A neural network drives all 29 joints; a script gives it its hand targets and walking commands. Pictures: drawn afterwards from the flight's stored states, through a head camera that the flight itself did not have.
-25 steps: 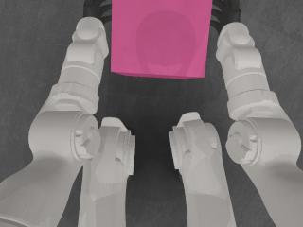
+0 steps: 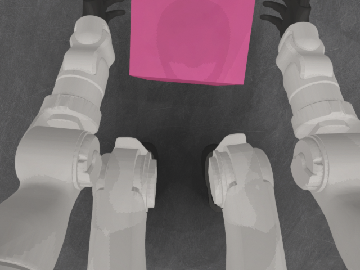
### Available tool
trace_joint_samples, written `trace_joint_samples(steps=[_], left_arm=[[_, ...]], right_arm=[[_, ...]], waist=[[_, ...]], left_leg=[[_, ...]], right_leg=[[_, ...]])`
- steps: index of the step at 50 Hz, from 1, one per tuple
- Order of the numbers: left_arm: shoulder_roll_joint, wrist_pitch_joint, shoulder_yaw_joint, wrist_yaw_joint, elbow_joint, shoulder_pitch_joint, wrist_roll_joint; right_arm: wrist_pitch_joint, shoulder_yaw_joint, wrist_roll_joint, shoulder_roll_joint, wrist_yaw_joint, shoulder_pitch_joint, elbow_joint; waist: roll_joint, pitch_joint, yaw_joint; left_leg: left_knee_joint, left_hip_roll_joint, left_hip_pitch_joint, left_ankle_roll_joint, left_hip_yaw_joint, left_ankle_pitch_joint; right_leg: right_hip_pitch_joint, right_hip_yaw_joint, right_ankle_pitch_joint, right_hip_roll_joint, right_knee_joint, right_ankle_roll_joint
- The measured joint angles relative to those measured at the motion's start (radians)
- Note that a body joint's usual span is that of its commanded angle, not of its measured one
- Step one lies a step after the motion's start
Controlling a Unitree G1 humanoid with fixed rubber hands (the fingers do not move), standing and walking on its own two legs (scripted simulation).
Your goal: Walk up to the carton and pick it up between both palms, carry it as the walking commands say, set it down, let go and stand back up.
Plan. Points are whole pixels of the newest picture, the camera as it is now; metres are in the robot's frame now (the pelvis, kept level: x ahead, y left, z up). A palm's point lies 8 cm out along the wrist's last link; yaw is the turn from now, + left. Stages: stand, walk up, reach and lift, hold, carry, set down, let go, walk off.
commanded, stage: set down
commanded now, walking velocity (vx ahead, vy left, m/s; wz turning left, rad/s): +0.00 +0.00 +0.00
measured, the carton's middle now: (188, 23) +0.53 -0.02 -0.25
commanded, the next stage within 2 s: let go in 1.52 s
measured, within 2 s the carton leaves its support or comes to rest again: neither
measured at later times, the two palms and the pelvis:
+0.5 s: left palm out of the picture +0.54 +0.15 -0.10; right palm (328, 1) +0.52 -0.21 -0.10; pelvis +0.00 +0.00 +0.03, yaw +0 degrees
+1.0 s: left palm out of the picture +0.54 +0.16 +0.05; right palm out of the picture +0.52 -0.22 +0.05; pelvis +0.02 +0.00 +0.16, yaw +0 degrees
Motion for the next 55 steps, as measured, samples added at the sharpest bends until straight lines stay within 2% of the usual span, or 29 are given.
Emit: trace_joint_samples(steps=[11,22,38,55], left_arm=[[0.041,0.002,-0.035,-0.014,0.0,-0.014,-0.056],[0.026,0.063,-0.007,0.009,-0.156,0.068,-0.044],[-0.012,0.093,0.072,-0.027,-0.195,0.168,0.04],[-0.045,0.121,0.089,-0.044,-0.295,0.279,0.084]], right_arm=[[-0.008,0.043,0.057,-0.04,0.015,-0.016,0.017],[0.055,0.035,0.052,-0.021,-0.006,0.074,-0.165],[0.093,-0.051,-0.032,0.023,0.02,0.163,-0.198],[0.105,-0.103,-0.056,0.035,0.068,0.277,-0.272]], waist=[[-0.001,-0.016,-0.003],[0.008,-0.085,-0.005],[0.014,-0.298,-0.002],[0.015,-0.376,-0.007]], left_leg=[[0.007,0.017,-0.021,0.013,0.014,0.008],[-0.047,0.02,0.018,0.015,0.012,0.003],[-0.337,0.017,0.161,0.01,-0.009,0.043],[-0.67,0.013,0.403,0.016,-0.032,0.116]], right_leg=[[-0.024,-0.004,0.01,-0.021,0.008,-0.009],[0.013,-0.003,0.008,-0.027,-0.047,-0.015],[0.152,0.01,0.055,-0.028,-0.339,-0.022],[0.398,0.022,0.129,-0.034,-0.678,-0.017]])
